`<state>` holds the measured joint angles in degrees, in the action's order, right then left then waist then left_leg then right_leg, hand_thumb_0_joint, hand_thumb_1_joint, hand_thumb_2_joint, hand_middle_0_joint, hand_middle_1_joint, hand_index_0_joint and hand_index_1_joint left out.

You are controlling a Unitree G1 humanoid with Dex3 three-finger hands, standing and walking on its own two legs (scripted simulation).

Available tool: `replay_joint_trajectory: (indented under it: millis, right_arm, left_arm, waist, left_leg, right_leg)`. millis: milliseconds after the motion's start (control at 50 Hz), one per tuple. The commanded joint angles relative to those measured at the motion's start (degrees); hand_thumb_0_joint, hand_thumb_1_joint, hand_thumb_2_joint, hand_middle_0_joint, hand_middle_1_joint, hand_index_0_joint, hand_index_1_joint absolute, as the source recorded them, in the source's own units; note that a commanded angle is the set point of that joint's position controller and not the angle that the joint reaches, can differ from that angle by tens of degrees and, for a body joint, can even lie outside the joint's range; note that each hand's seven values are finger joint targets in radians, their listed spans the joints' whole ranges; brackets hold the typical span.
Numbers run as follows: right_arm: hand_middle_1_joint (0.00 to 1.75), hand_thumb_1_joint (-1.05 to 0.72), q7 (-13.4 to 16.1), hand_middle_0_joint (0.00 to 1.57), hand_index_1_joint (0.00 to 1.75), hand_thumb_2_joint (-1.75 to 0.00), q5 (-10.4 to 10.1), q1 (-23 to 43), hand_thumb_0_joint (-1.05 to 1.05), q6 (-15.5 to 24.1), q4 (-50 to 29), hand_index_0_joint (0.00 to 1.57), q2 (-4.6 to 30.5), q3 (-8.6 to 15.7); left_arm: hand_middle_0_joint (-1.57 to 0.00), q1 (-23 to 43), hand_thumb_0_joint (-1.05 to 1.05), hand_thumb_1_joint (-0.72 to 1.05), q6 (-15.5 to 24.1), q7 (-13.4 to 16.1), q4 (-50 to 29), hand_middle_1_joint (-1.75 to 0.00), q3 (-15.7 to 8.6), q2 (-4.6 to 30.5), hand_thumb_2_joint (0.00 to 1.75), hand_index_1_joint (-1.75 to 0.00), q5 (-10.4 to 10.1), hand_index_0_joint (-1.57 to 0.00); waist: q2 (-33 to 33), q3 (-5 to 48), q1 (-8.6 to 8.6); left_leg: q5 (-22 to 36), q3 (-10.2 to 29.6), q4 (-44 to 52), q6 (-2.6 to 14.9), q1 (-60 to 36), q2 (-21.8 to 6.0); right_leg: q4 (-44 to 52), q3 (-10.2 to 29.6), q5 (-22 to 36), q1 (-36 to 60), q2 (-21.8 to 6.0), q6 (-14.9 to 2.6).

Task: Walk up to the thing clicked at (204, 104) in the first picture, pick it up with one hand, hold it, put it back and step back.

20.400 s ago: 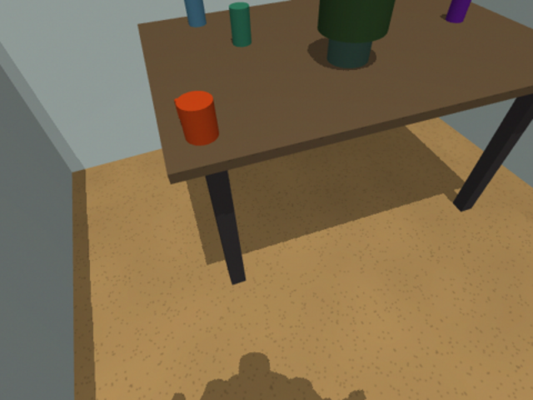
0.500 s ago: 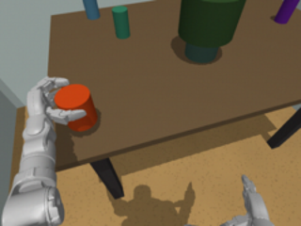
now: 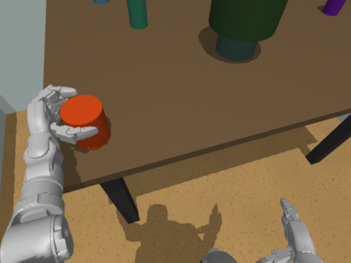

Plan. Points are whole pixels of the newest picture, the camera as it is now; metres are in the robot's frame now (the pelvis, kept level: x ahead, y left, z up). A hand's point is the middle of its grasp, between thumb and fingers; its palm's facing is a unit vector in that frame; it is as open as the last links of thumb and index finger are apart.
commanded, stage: lower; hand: left
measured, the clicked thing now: (84, 118) +0.46 +0.20 +0.06
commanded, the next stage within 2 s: loosen in 0.10 s
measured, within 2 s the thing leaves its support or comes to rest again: neither
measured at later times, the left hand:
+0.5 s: hand (69, 114) +0.45 +0.22 +0.09, palm faces +0.23 -0.97 +0.00, open 12.7 cm
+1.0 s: hand (43, 93) +0.47 +0.26 +0.14, palm faces +0.27 -0.96 -0.01, open 17.4 cm
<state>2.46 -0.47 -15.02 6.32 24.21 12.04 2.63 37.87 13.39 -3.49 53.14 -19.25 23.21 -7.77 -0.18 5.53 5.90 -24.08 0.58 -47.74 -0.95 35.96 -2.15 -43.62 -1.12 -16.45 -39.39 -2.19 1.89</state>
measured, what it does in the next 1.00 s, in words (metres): stands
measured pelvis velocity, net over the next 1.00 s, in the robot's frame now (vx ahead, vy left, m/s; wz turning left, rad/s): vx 0.00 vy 0.00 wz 0.00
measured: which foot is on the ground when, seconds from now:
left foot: down 0.00-1.00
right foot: down 0.00-1.00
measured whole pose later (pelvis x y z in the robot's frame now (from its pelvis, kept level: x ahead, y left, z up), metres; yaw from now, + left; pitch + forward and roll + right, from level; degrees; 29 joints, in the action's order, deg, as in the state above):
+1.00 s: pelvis +0.00 +0.00 +0.00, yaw +0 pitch +12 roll -1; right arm 2.7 -1.1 -19.4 3.3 15.9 13.3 2.5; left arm 41.9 10.2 -5.1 50.5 -24.1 29.0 -7.4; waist -0.6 6.1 5.9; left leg -25.4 0.9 -49.4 -1.4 36.2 -2.5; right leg -45.8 -1.3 -18.0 -39.8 -1.9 1.5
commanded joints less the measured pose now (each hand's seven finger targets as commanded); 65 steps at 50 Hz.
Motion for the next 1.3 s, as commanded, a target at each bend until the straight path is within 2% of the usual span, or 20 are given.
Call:
replay_joint_trajectory:
  millis: [0,200,340,420,580,680,760,800,860,920,960,1000,1040,1080,1180,1200,1220,1240,1260,1280]
  right_arm:
    - [0.05,0.50,0.42,0.05,0.05,-0.06,0.07,0.40,0.00,2.91,-10.25,0.05,8.39,3.20]
    - [0.05,0.51,-0.24,0.05,0.05,-0.05,0.54,-2.20,0.00,2.02,-13.86,0.05,8.25,3.29]
    - [0.05,0.51,-0.21,0.05,0.05,-0.05,0.60,-3.38,0.00,1.72,-16.03,0.05,8.81,3.86]
    - [0.05,0.51,-0.02,0.05,0.05,-0.05,0.67,-2.86,0.00,1.51,-16.67,0.05,8.96,3.59]
    - [0.05,0.51,0.09,0.05,0.05,-0.06,0.46,-3.05,0.00,1.04,-16.41,0.05,8.84,3.73]
    - [0.05,0.53,0.11,0.05,0.05,-0.05,0.38,-4.67,0.00,0.71,-15.82,0.05,9.45,4.27]
    - [0.05,0.53,0.12,0.05,0.05,-0.05,0.27,-3.70,0.00,0.56,-19.27,0.05,9.28,3.68]
    - [0.05,0.53,0.20,0.05,0.05,-0.05,0.02,-3.17,0.00,0.18,-19.50,0.05,8.66,3.27]
    - [0.05,0.53,0.59,0.05,0.05,-0.05,-0.20,-3.85,0.00,0.15,-19.17,0.05,9.48,3.64]
    - [0.05,0.52,1.09,0.05,0.05,-0.05,-0.63,-4.77,0.00,-0.08,-16.20,0.05,9.49,4.07]
    - [0.05,0.53,1.04,0.05,0.05,-0.05,-1.15,-2.93,0.00,0.12,-16.69,0.05,8.55,2.49]
    - [0.05,0.53,1.49,0.05,0.05,-0.05,-1.64,-1.69,0.00,0.18,-12.91,0.05,9.51,3.73]
    - [0.05,0.54,1.47,0.05,0.05,-0.05,-1.96,-1.65,0.00,0.59,-11.20,0.05,8.81,2.47]
    - [0.05,0.55,1.41,0.05,0.05,-0.05,-2.30,-0.02,0.00,1.08,-9.19,0.05,7.94,1.15]
    - [0.05,0.57,1.62,0.05,0.05,-0.05,-2.62,-0.32,0.00,1.79,-9.03,0.05,8.85,0.56]
    - [0.05,0.57,1.53,0.05,0.05,-0.05,-2.39,1.17,0.00,1.47,-10.99,0.05,12.15,3.43]
    - [0.05,0.55,1.45,0.05,0.05,-0.06,-2.39,0.06,0.00,1.16,-9.98,0.05,11.86,2.76]
    - [0.05,0.56,0.81,0.05,0.05,-0.05,-2.50,-0.76,0.00,0.84,-7.71,0.05,8.29,-0.36]
    - [0.05,0.55,0.49,0.05,0.05,-0.06,-2.58,-1.78,0.00,0.88,-7.85,0.05,8.60,0.31]
    - [0.05,0.55,1.04,0.05,0.05,-0.06,-2.68,-0.85,0.00,1.09,-8.19,0.05,12.20,4.60]
  left_arm:
    - [-1.19,30.19,0.00,-0.16,6.56,-0.02,-17.74,-1.36,-2.62,14.92,1.19,-1.36,-1.56,-1.21]
    - [-1.24,27.73,0.00,-0.10,6.23,0.09,-12.88,-1.32,-2.06,12.65,1.11,-1.32,-0.13,-1.26]
    - [-0.80,28.32,0.00,-0.59,6.47,0.50,-12.86,-0.77,-2.28,12.66,0.55,-0.76,-0.52,-0.84]
    - [-0.52,28.98,0.00,-0.61,6.01,-0.01,-11.94,-0.46,-0.89,11.46,0.25,-0.45,-0.25,-0.54]
    - [-0.36,27.12,0.00,-0.61,5.55,-0.14,-10.52,-0.28,-2.43,13.07,0.12,-0.27,-0.40,-0.37]
    - [-0.19,25.59,0.00,-0.61,5.22,-0.46,-9.10,-0.18,-1.57,11.67,0.11,-0.17,-0.31,-0.20]
    - [-0.12,30.07,0.00,-0.61,5.76,-0.17,-15.08,-0.13,-4.65,17.90,0.09,-0.12,0.16,-0.13]
    - [-0.08,30.15,0.00,-0.61,5.18,-0.48,-14.84,-0.09,-4.07,17.57,0.07,-0.09,-0.24,-0.09]
    - [-0.06,34.12,0.00,-0.61,4.54,-0.29,-20.52,-0.08,-7.97,25.07,0.07,-0.08,-0.10,-0.07]
    - [-0.06,34.61,0.00,-0.61,1.77,-1.38,-19.55,-0.08,-8.26,26.41,0.05,-0.07,-0.30,-0.07]
    - [-0.05,32.88,0.00,-0.61,-1.13,-2.63,-15.42,-0.07,-5.78,24.03,0.04,-0.06,-0.09,-0.07]
    - [-0.06,31.67,0.00,-0.61,-3.20,-3.64,-12.09,-0.06,-8.73,28.26,0.03,-0.05,-0.50,-0.07]
    - [-0.05,30.62,0.00,-0.61,-5.92,-5.73,-7.64,-0.06,-5.80,25.62,0.03,-0.05,-0.50,-0.07]
    - [-0.05,28.41,0.00,-0.61,-7.85,-7.52,-4.13,-0.05,-5.77,25.38,0.02,-0.04,-0.96,-0.07]
    - [-0.06,29.00,0.00,-0.61,-8.73,-12.06,-4.52,-0.04,-5.57,26.82,0.04,-0.05,-2.05,-0.06]
    - [-0.06,29.31,0.00,-0.57,-9.08,-8.65,-5.67,-0.04,-5.87,37.28,0.02,-0.04,5.12,-0.07]
    - [-0.07,30.66,0.00,-0.58,-9.49,-7.47,-4.77,-0.05,-6.84,36.58,0.02,-0.05,4.74,-0.08]
    - [-0.07,30.08,0.00,-0.57,-9.62,-7.28,-6.58,-0.05,-4.61,32.58,0.02,-0.05,4.63,-0.08]
    - [-0.07,30.44,0.00,-0.58,-9.76,-7.18,-7.34,-0.07,-4.06,31.88,0.02,-0.06,5.16,-0.08]
    - [-0.07,29.57,0.00,-0.57,-9.99,-6.21,-8.06,-0.07,-6.56,36.54,0.02,-0.06,5.85,-0.09]
  waist:
    - [8.09,26.47,-0.09]
    - [4.49,21.75,0.68]
    - [3.82,22.99,0.73]
    - [4.86,23.29,0.78]
    - [3.64,21.71,0.37]
    - [3.62,21.66,1.15]
    - [5.15,26.23,0.19]
    - [4.91,25.03,-0.15]
    - [8.26,27.62,-1.29]
    - [9.54,26.07,-1.11]
    - [7.53,25.52,-0.83]
    - [7.81,23.11,-2.33]
    - [5.56,19.14,-1.56]
    - [5.54,16.19,-2.38]
    - [2.49,18.40,-1.45]
    - [5.66,17.91,-3.38]
    - [4.96,18.28,-2.23]
    - [5.31,16.11,-3.77]
    - [4.32,19.23,-2.15]
    - [4.19,21.21,-2.35]
  left_leg:
    - [23.02,0.01,4.69,-0.10,-12.48,0.95]
    - [16.41,-0.25,4.07,0.42,-5.90,1.22]
    - [13.15,-0.33,4.05,0.56,-5.16,1.42]
    - [15.91,-0.09,3.56,0.19,-6.93,1.22]
    - [10.84,-0.80,3.91,0.87,-4.28,1.75]
    - [15.49,-0.38,3.34,0.45,-5.11,1.27]
    - [15.71,-0.69,3.46,0.43,-6.20,1.57]
    - [14.20,-0.90,3.81,0.75,-6.40,1.96]
    - [15.65,-0.84,4.73,0.15,-8.28,1.97]
    - [18.61,-0.93,5.18,0.00,-10.23,1.94]
    - [18.31,-0.88,5.93,0.32,-9.49,1.86]
    - [17.70,-1.45,6.55,0.62,-8.47,2.22]
    - [17.16,-1.25,7.62,0.71,-6.99,1.95]
    - [17.11,-1.11,8.62,0.52,-6.94,1.74]
    - [19.79,-1.06,9.53,0.97,-9.23,1.75]
    - [21.50,-1.58,10.81,-0.02,-11.77,2.19]
    - [22.20,-1.31,10.84,-0.26,-12.56,2.01]
    - [20.81,-1.55,11.33,-0.02,-11.28,2.22]
    - [22.12,-1.39,11.40,0.02,-13.99,1.77]
    - [23.77,-1.26,11.15,0.05,-15.53,1.84]
  right_leg:
    - [2.03,-1.31,14.63,12.13,1.62,-2.66]
    - [1.12,-1.23,10.98,10.02,1.50,-2.67]
    - [0.96,-1.23,8.54,10.49,1.53,-2.50]
    - [0.54,-1.20,10.03,9.17,1.65,-2.67]
    - [1.23,-0.77,6.81,10.10,1.59,-2.35]
    - [0.19,-1.02,10.18,8.97,1.76,-2.65]
    - [0.20,-0.59,10.83,12.87,1.50,-2.52]
    - [1.06,-0.37,9.76,13.53,1.44,-2.33]
    - [1.28,-0.34,10.42,15.57,1.46,-2.59]
    - [2.05,-0.35,12.72,16.24,1.60,-2.64]
    - [3.10,-0.19,13.10,17.77,1.65,-2.57]
    - [4.13,-0.14,12.65,18.66,1.55,-2.41]
    - [5.06,-0.55,11.67,17.34,1.79,-2.52]
    - [5.69,-0.95,10.33,15.55,2.01,-2.74]
    - [6.23,-0.96,13.25,17.84,2.05,-2.41]
    - [7.28,-1.81,14.69,18.17,1.78,-2.49]
    - [7.48,-1.93,15.48,18.48,1.93,-2.47]
    - [7.83,-1.92,14.34,18.92,1.83,-2.45]
    - [7.58,-2.00,15.71,19.30,1.96,-2.43]
    - [7.78,-2.03,17.28,20.40,1.81,-2.19]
